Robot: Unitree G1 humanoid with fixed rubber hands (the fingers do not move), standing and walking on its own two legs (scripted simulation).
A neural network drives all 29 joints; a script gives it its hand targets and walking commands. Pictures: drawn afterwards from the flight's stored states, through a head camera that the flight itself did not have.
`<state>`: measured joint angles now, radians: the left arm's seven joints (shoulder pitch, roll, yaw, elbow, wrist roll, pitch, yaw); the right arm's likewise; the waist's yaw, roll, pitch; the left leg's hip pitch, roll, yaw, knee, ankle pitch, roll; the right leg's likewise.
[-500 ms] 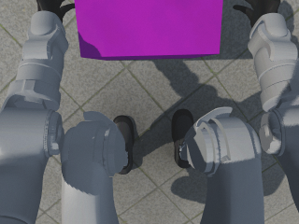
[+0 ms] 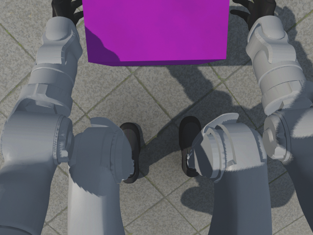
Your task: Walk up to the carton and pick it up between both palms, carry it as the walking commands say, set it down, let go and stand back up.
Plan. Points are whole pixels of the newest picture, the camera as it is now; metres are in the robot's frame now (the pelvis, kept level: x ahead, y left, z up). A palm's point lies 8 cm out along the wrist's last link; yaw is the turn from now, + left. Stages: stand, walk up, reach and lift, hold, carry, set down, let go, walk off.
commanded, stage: reach and lift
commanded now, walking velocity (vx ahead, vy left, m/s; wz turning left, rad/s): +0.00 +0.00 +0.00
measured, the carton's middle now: (155, 28) +0.51 +0.00 -0.25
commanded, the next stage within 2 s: none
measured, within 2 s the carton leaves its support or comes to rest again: leaves its support in 1.02 s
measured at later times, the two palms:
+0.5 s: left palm (73, 16) +0.52 +0.16 -0.18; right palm (252, 14) +0.51 -0.19 -0.17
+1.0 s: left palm (73, 13) +0.53 +0.16 -0.17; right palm (253, 13) +0.51 -0.19 -0.17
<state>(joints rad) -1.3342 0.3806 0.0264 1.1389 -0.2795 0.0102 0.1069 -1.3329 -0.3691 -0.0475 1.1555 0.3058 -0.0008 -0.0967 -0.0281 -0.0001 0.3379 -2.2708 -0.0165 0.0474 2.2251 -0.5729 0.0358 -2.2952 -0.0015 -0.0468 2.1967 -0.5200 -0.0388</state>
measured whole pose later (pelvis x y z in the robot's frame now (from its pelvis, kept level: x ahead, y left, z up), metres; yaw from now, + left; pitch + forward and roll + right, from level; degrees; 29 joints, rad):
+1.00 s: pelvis -0.01 +0.00 -0.01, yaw +0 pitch +35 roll +0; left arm -1.41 0.35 -0.04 1.17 -0.30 0.07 0.15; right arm -1.40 -0.35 0.00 1.20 0.35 0.01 -0.15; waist -0.03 0.01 0.34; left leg -2.30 -0.03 0.05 2.23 -0.53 0.04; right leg -2.32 -0.01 -0.05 2.20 -0.49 -0.04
